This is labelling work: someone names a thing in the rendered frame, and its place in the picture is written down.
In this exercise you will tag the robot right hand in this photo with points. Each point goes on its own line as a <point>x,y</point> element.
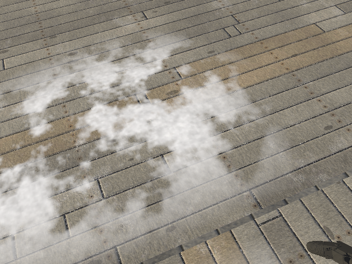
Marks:
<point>339,252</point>

